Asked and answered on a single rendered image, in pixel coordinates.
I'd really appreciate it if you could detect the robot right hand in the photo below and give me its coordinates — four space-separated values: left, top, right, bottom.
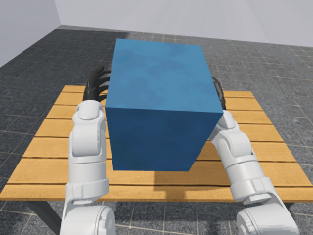
212 77 227 111

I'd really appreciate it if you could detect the robot left hand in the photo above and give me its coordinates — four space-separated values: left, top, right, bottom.
82 65 112 102

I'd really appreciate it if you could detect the right robot forearm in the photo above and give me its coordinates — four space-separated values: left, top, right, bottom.
208 110 300 235

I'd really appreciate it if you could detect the carton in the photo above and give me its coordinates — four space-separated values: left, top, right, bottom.
105 38 224 172

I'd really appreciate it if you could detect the left robot forearm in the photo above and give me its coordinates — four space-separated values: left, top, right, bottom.
60 100 109 235

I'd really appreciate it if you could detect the table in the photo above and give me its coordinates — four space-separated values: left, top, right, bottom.
0 85 313 235

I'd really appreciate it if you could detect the left robot upper arm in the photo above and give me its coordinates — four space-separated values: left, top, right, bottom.
61 205 116 235

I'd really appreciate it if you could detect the right robot upper arm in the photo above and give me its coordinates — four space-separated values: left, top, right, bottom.
236 203 299 235

